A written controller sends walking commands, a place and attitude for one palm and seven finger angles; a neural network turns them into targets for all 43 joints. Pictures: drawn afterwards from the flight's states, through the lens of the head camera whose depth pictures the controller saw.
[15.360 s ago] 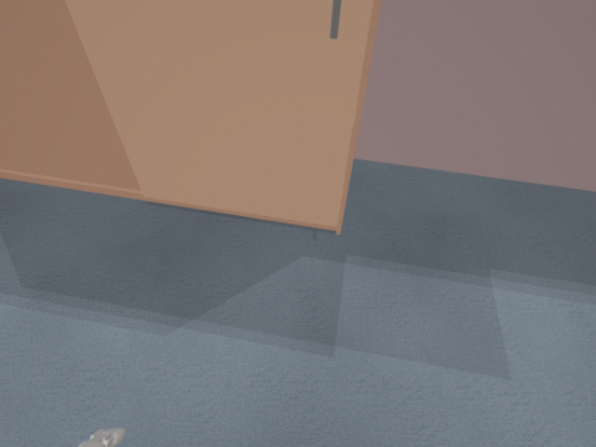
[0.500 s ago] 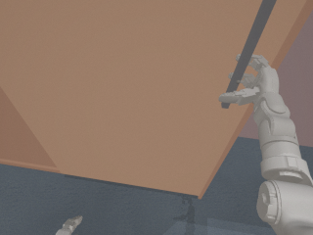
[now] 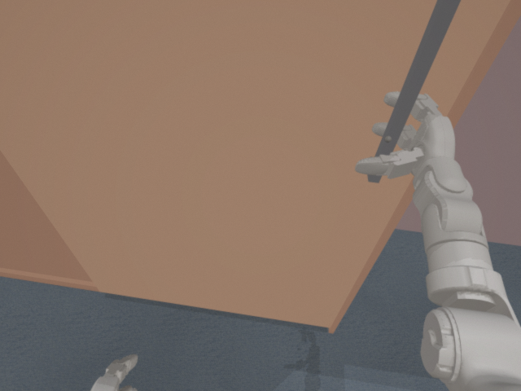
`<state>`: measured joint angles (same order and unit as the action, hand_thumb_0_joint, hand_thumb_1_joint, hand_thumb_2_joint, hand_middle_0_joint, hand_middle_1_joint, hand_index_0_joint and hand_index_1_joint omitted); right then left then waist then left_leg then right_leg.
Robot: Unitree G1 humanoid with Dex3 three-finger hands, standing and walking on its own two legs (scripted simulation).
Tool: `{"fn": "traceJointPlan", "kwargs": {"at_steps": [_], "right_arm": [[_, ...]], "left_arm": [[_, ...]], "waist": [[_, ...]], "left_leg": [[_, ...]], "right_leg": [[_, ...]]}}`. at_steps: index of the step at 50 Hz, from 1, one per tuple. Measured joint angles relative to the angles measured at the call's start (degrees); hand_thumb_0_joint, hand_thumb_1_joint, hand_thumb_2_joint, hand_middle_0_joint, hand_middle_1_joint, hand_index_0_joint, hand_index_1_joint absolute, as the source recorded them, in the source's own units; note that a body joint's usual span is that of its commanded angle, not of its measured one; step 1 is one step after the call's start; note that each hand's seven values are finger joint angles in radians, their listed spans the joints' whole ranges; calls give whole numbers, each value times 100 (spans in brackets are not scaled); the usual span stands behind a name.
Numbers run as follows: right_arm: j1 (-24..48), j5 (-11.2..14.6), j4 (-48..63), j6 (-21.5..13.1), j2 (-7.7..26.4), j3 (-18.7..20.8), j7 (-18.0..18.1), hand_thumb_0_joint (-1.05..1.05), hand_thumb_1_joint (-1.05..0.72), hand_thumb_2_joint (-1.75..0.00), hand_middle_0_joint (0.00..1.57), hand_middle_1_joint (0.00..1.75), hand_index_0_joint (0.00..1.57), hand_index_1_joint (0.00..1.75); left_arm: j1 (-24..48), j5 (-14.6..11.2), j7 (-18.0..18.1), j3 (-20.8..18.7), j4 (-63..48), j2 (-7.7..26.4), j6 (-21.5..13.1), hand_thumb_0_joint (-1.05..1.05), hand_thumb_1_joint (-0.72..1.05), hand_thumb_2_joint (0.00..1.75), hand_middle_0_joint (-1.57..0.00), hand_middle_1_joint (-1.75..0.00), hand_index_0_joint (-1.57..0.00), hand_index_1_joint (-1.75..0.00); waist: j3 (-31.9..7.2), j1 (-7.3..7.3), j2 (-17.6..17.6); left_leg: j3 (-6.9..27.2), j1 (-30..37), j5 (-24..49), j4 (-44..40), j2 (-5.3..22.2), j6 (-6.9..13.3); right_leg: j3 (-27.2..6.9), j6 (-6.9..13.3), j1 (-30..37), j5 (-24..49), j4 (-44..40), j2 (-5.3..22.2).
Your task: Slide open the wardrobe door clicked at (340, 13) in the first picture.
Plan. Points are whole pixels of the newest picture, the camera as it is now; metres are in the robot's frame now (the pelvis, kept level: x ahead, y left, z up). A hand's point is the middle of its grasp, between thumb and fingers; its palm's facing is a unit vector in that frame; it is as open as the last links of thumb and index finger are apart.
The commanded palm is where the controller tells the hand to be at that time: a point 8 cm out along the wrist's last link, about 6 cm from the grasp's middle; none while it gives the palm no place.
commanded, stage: slide the fingers in behind the handle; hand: right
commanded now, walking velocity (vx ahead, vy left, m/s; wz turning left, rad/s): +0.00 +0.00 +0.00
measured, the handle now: (401, 100) +0.50 -0.17 +0.24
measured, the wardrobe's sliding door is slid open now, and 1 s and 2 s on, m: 0.00 0.00 0.00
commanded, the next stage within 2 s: grip the handle and tug to test in 0.48 s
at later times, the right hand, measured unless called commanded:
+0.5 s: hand (388, 140) +0.44 -0.15 +0.20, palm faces +0.07 +1.00 +0.03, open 14.0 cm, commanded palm +0.42 -0.19 +0.20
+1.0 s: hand (389, 139) +0.44 -0.15 +0.20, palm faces +0.07 +1.00 +0.03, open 10.0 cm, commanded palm +0.41 -0.20 +0.20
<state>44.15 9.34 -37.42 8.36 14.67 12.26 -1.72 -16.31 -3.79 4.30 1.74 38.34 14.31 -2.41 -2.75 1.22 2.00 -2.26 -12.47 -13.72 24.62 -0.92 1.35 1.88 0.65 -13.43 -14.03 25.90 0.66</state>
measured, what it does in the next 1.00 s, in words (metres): stands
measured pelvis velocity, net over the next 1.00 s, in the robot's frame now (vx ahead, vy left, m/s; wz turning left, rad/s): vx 0.00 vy -0.01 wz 0.01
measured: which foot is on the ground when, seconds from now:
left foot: down 0.00-1.00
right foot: down 0.00-1.00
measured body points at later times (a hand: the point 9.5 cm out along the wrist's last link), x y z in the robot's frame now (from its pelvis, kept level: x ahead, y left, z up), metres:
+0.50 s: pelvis -0.01 +0.00 +0.00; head +0.00 +0.00 +0.45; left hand +0.11 +0.24 -0.11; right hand +0.43 -0.20 +0.20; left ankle -0.01 +0.10 -0.74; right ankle -0.01 -0.11 -0.74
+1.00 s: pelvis +0.00 -0.01 +0.00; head -0.01 +0.00 +0.45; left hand +0.11 +0.24 -0.11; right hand +0.43 -0.20 +0.20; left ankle -0.01 +0.10 -0.74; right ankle -0.01 -0.11 -0.74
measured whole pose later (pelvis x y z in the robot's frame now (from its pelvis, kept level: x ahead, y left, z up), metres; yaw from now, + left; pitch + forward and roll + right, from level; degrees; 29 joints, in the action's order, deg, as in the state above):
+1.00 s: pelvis +0.00 -0.01 +0.00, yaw +0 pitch +1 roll +1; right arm 44.4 8.9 -38.0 8.9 14.4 12.6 -0.5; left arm -16.6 -3.5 4.3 1.9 39.1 13.9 -2.3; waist -2.9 1.6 1.7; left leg -1.8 -12.3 -13.3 24.1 -0.8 1.0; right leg 2.3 1.0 -13.3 -14.0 25.9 0.5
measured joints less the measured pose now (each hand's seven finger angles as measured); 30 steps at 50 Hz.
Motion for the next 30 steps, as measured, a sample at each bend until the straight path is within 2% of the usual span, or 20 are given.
{"fn": "traceJointPlan", "kwargs": {"at_steps": [4,9,23,30], "right_arm": [[-20,-4,69,88,-95,-26,90,-1,50,-30,30,120,29,120],[24,-61,-10,180,-47,13,134,-1,50,-30,30,120,29,120],[226,-18,-272,28,4,-129,76,-1,50,-30,30,120,30,120],[339,-59,-486,-84,-8,24,121,-1,50,-30,30,120,30,120]], "left_arm": [[75,10,-5,26,2,-28,40,2,91,90,-20,-30,-20,-30],[143,29,13,65,-48,-70,93,1,91,90,-20,-30,-20,-30],[35,20,53,39,62,-28,19,1,91,90,-20,-30,-20,-30],[-27,51,27,48,106,-46,-3,1,91,90,-20,-30,-20,-30]], "waist": [[-18,-15,-1],[-16,3,-16],[57,-5,-27],[23,69,-40]], "left_leg": [[-2,30,-6,1,6,-7],[2,46,12,-21,3,-5],[-60,-5,34,-12,36,-26],[5,-72,47,-6,33,-38]], "right_leg": [[-3,5,29,-3,-2,-6],[1,5,47,13,-22,-4],[-61,26,-55,29,41,-37],[4,39,-85,33,19,-33]]}}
